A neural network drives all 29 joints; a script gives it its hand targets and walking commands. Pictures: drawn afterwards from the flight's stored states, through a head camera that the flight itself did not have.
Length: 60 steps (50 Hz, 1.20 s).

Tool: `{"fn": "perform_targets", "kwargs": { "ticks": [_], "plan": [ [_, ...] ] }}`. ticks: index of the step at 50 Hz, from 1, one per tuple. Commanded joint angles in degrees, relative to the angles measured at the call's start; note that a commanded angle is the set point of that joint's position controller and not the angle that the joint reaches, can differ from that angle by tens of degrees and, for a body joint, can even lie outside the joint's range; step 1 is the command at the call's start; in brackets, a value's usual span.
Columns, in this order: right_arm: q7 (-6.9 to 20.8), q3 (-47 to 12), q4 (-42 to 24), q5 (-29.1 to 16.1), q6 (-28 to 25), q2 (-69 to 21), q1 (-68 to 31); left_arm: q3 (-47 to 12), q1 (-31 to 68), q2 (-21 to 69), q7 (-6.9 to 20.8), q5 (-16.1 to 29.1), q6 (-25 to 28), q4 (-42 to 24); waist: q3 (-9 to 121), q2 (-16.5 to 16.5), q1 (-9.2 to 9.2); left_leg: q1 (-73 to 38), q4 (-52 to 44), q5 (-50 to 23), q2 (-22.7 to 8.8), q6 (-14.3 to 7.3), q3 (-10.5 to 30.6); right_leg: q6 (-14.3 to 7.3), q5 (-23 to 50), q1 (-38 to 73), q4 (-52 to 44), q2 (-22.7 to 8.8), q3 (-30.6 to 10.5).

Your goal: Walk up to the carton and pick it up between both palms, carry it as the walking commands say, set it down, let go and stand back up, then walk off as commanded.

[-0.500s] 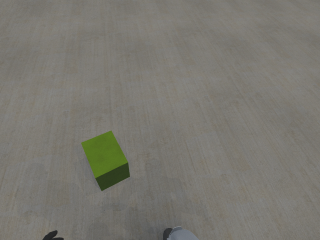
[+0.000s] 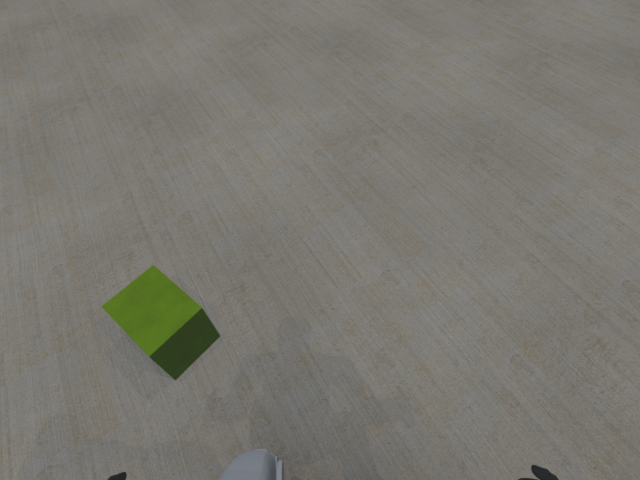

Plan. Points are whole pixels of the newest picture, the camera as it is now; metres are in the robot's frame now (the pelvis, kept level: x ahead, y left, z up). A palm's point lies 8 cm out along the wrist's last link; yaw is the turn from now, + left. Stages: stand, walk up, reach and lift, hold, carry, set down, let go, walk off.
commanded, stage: walk off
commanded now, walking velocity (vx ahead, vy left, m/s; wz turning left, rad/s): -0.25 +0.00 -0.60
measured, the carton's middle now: (164, 322) +0.63 +0.55 -0.67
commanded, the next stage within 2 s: stand in 0.26 s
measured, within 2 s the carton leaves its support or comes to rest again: neither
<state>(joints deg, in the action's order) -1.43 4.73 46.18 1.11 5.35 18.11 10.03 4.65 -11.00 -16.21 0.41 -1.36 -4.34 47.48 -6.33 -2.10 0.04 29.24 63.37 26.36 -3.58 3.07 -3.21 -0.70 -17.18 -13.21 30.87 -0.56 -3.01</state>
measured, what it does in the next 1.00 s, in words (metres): walks backwards, turning right: left foot, then right foot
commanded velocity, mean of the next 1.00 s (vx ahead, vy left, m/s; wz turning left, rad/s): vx -0.06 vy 0.00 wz -0.14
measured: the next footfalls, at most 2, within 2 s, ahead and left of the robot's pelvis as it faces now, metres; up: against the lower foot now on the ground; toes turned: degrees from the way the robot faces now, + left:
left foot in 0.36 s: -0.07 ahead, +0.15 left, +0.00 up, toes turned -11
right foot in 0.74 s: -0.19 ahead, -0.06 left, +0.00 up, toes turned -13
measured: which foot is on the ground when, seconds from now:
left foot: up 0.00-0.34, down 0.36-1.00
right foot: down 0.00-0.34, up 0.36-0.72, down 0.74-1.00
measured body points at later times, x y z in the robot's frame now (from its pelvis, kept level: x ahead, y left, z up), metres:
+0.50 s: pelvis -0.12 +0.05 +0.01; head -0.09 +0.09 +0.45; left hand +0.02 +0.31 -0.14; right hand -0.09 -0.24 -0.09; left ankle -0.11 +0.15 -0.74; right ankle -0.15 -0.09 -0.65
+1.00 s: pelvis -0.17 +0.04 +0.01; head -0.17 +0.03 +0.46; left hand -0.04 +0.26 -0.13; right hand -0.21 -0.21 -0.14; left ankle -0.11 +0.15 -0.74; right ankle -0.23 -0.05 -0.74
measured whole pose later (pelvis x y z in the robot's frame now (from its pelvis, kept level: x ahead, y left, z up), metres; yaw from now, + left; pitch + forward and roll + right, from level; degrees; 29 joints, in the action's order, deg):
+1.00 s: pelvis -0.17 +0.04 +0.01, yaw -15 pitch -2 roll +0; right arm -0.4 2.1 55.6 1.2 0.7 13.2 17.2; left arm 0.9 -12.9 -12.3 -1.9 -0.7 -0.4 57.3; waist -0.9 -0.9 1.8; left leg 10.2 21.5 9.7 -2.2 0.7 -3.5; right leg -1.4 -14.5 -3.9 19.8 1.9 -1.4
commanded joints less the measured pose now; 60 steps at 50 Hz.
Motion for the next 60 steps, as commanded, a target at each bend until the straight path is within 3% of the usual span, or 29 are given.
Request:
{"fn": "perform_targets", "kwargs": {
  "ticks": [1,5,8,13,15,16,17,18,19,20,21,22,24,27,30,32,33,35,36,37,38,39,41,43,48,57,58,60],
  "plan": [
    [0.68,0.92,-3.44,0.52,-1.09,3.66,0.09,2.06,3.71,-9.16,-1.17,0.53,0.26,-4.84,7.61,12.36,-0.22,1.02,10.47,-4.57,1.04,0.84,3.70,-5.85,32.18,1.59,-8.85,-11.27,-9.84],
    [0.85,0.42,-5.08,0.01,-0.87,2.22,-1.65,2.33,-0.65,-10.11,-1.04,0.60,0.57,-3.84,7.33,12.69,-2.49,2.41,0.02,-4.41,1.92,1.66,3.83,-5.40,28.41,6.72,-9.36,-10.78,-14.33],
    [0.33,0.44,-5.88,-0.57,-0.63,2.50,-1.63,2.65,-2.01,-11.32,-0.86,0.04,0.43,-3.67,8.35,14.27,-3.45,-0.41,-9.18,0.25,3.24,1.76,4.13,-5.99,24.52,8.92,-10.88,-11.71,-19.72],
    [-0.61,0.70,-5.07,-1.68,-1.04,2.03,2.74,2.96,1.36,-11.99,0.28,-0.45,0.03,-4.22,10.65,15.11,-1.53,-11.75,-21.71,1.62,5.73,0.41,4.90,-5.27,24.03,4.40,-13.28,-10.83,-24.35],
    [-0.82,1.06,-3.34,-1.69,-1.42,2.22,7.64,2.95,2.86,-11.65,0.39,-0.09,-0.01,-4.16,12.40,15.15,0.39,-18.27,-31.48,-2.06,5.42,-1.11,4.69,-3.43,15.31,1.76,-14.56,-9.91,-24.59],
    [-1.19,1.26,-2.08,-1.44,-1.69,2.27,9.85,2.68,2.80,-11.05,0.17,0.29,0.05,-3.92,12.34,13.91,1.20,-23.33,-40.13,-7.69,5.17,-1.73,3.54,-1.51,8.20,-1.61,-14.46,-8.39,-23.39],
    [-1.77,1.57,-1.61,-0.59,-2.13,3.80,9.85,2.07,0.30,-8.83,-0.01,0.46,0.38,-3.29,11.49,8.75,0.63,-28.07,-46.16,-7.35,2.34,-2.27,4.92,1.10,-1.07,-7.07,-11.36,-4.63,-20.01],
    [-1.91,1.97,-3.36,0.21,-2.49,7.73,7.87,1.76,-2.87,-5.96,-0.12,0.41,0.65,-2.97,10.55,-4.07,-0.52,-29.69,-52.13,4.21,-10.65,-4.06,18.07,3.43,-8.87,-14.95,1.42,2.20,-13.16],
    [-1.06,2.37,-7.16,0.68,-2.58,13.33,0.90,2.08,0.58,-6.15,-0.96,-0.49,0.80,-4.07,5.67,-12.80,0.92,-12.78,-56.50,7.64,-22.89,-10.28,28.26,4.74,-15.98,-19.14,17.50,10.44,-4.77],
    [-0.32,1.84,-6.66,1.35,-2.59,10.56,-0.38,2.70,4.03,-9.10,-0.96,-1.36,0.70,-4.55,2.43,-8.60,1.30,-2.82,-56.40,6.86,-21.40,-12.13,26.45,4.05,-13.90,-14.06,27.83,6.40,-8.65],
    [-0.12,0.49,-7.21,1.11,-3.01,6.57,-6.17,3.05,0.97,-8.24,-0.21,-0.68,0.57,-3.12,0.36,-7.19,-3.20,-0.78,-54.94,1.74,-15.36,-9.37,19.69,3.17,-8.99,-12.37,33.66,7.32,-9.55],
    [0.04,0.04,-7.85,0.80,-3.36,5.08,-9.08,3.02,-3.39,-8.03,0.26,-0.42,0.57,-1.10,0.90,-7.73,-5.00,-2.58,-53.15,-3.48,-11.73,-7.77,14.74,3.29,-6.39,-12.02,37.70,7.28,-8.48],
    [-0.40,-0.43,-7.75,0.26,-3.97,3.68,-7.03,2.58,-6.37,-7.24,0.71,-0.80,0.83,0.97,2.79,-7.58,-3.52,-10.83,-49.78,-11.26,-8.66,-8.31,10.75,4.41,-4.16,-14.62,40.75,6.49,-6.14],
    [-0.62,-0.77,-4.78,-0.03,-4.51,3.09,1.12,1.43,-1.75,-5.10,0.41,-0.19,0.72,-0.24,2.78,-7.26,1.20,-21.62,-47.81,-15.00,-8.70,-10.02,10.96,6.54,-5.34,-17.22,29.21,4.73,-4.45],
    [-0.43,-0.61,-2.44,0.24,-4.69,4.31,5.43,0.29,-0.34,-3.45,-0.11,0.63,0.05,-0.14,4.49,-10.41,3.35,-26.24,-45.78,-18.93,-8.73,-11.07,11.52,6.46,-9.44,-11.20,13.49,3.91,-0.71],
    [0.00,-0.09,-1.31,0.71,-4.25,5.80,7.07,0.00,-0.66,-3.44,-0.72,1.01,0.04,0.38,4.99,-11.30,3.71,-26.21,-44.02,-24.87,-9.74,-12.40,12.46,4.87,-13.02,-6.48,4.99,3.57,2.54],
    [0.17,0.05,-0.81,0.74,-4.02,6.17,7.55,-0.06,-1.81,-3.38,-1.05,1.18,0.22,1.01,5.12,-11.06,3.32,-25.90,-43.17,-29.56,-10.34,-12.75,13.39,4.03,-11.39,-4.44,1.16,3.63,3.31],
    [0.31,0.04,-0.03,0.33,-3.92,6.09,7.06,-0.30,-5.95,-2.65,-1.59,1.17,1.03,3.09,5.53,-7.96,0.59,-23.19,-40.10,-36.69,-9.61,-10.81,12.33,2.40,2.61,3.13,-13.78,2.72,3.76],
    [0.45,-0.22,-0.10,0.04,-4.22,5.02,6.84,-0.40,-7.08,-3.57,-1.88,0.65,1.74,3.72,7.57,-5.84,-0.14,-19.66,-39.32,-35.10,-9.24,-8.15,11.79,1.62,10.43,10.22,-18.79,0.26,1.25],
    [0.88,-0.78,-0.42,-0.18,-4.79,2.91,6.89,-0.47,-7.20,-5.80,-2.17,-0.20,2.60,3.46,10.25,-0.58,-0.20,-13.59,-37.27,-29.36,-7.33,-5.30,9.39,1.15,11.50,17.63,-18.77,-6.00,-4.71],
    [0.99,-1.69,-1.05,-0.71,-5.42,-0.89,6.11,-0.18,-3.25,-8.20,-2.12,-0.06,3.13,3.29,7.75,9.54,2.21,-12.48,-39.11,-17.68,-1.61,-2.94,3.43,-1.62,22.93,12.82,-15.32,-11.87,-10.40],
    [0.60,-1.81,0.62,-0.32,-5.19,0.32,5.22,-0.83,-2.09,-5.38,-1.78,0.20,3.47,3.73,7.50,8.40,0.75,-17.82,-40.97,-13.89,-2.18,-2.35,2.80,-3.31,20.31,8.26,-14.82,-12.24,-8.79],
    [0.86,-1.47,1.97,0.08,-5.11,1.40,3.81,-1.78,-1.70,-3.69,-1.90,0.40,3.83,4.84,4.99,8.70,0.32,-19.89,-42.96,-18.59,-1.59,-2.59,3.73,-1.48,10.64,5.74,-16.37,-7.91,-6.74],
    [1.19,-1.31,3.45,0.21,-5.11,1.50,5.31,-2.16,-3.45,-3.86,-2.42,0.71,4.03,6.54,3.80,9.39,0.74,-21.28,-43.39,-20.86,-2.49,-3.01,4.37,-0.92,8.75,3.92,-17.13,-6.22,-5.44],
    [0.89,-1.75,7.42,0.10,-5.15,-0.03,7.80,-2.48,-3.96,-3.12,-2.51,0.62,4.25,8.62,1.58,4.34,0.79,-20.40,-44.30,-19.28,-2.44,-2.81,4.48,-1.80,3.52,2.05,-17.57,-5.36,-5.31],
    [0.34,-2.25,11.84,-0.07,-5.37,-1.17,9.44,-3.23,-5.58,-1.29,-2.51,0.61,5.04,12.27,1.98,1.93,0.91,-21.48,-43.59,-19.77,-2.78,-3.13,4.66,-2.25,6.98,1.45,-16.02,-4.40,-4.53],
    [0.38,-2.23,11.70,0.32,-5.45,-1.15,9.53,-3.14,-7.04,-1.36,-2.68,0.70,4.80,13.38,3.06,3.26,1.18,-21.85,-42.56,-15.75,-3.05,-2.75,3.98,-1.96,1.29,1.40,-16.26,-3.96,-3.85],
    [0.55,-1.90,11.31,1.13,-5.28,-0.19,9.93,-2.45,-8.63,-2.86,-2.75,0.57,3.88,14.64,1.83,5.49,1.48,-17.65,-38.91,1.52,-2.24,-3.13,2.63,-2.43,-17.51,-0.39,-15.39,-3.28,-3.95]
  ]
}}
